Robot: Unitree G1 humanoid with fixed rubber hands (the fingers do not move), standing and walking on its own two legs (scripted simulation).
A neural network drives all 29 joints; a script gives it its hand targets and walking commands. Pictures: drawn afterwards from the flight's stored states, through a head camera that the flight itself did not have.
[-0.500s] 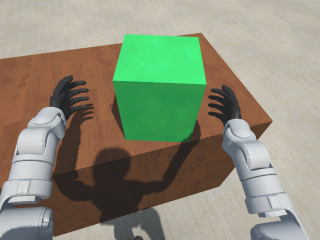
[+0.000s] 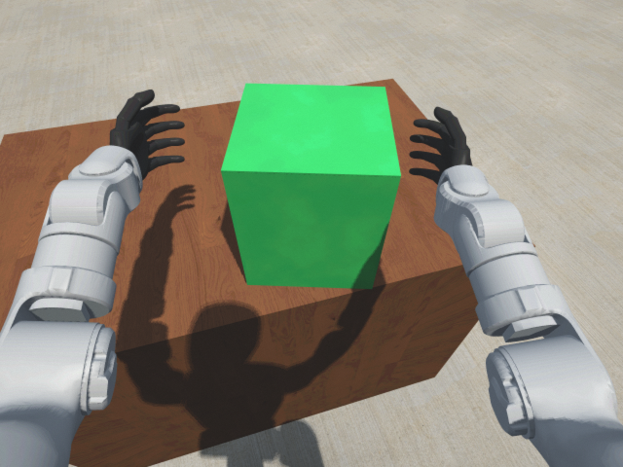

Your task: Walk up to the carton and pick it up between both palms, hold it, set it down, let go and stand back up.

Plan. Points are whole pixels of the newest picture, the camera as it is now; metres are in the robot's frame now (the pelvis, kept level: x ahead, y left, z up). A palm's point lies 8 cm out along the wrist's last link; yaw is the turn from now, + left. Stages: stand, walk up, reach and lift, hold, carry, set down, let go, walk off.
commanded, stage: reach and lift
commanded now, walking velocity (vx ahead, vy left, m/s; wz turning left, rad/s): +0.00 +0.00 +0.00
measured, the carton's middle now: (312, 191) +0.52 +0.03 +0.05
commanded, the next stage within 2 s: none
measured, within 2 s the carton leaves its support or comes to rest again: neither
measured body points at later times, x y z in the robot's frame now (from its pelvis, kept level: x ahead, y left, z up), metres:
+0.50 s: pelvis +0.01 +0.00 +0.00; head +0.05 +0.02 +0.45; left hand +0.48 +0.25 +0.19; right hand +0.49 -0.13 +0.18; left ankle +0.08 +0.10 -0.74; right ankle -0.11 -0.12 -0.74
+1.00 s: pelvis +0.01 +0.01 -0.01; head +0.09 +0.04 +0.43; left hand +0.49 +0.25 +0.11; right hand +0.51 -0.12 +0.12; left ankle +0.08 +0.10 -0.74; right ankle -0.11 -0.12 -0.74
